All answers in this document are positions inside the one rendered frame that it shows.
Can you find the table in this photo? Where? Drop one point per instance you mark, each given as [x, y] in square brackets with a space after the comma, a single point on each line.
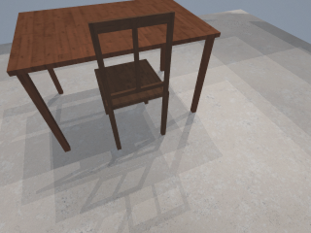
[54, 38]

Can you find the chair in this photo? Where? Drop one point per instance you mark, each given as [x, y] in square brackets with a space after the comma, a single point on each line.
[132, 82]

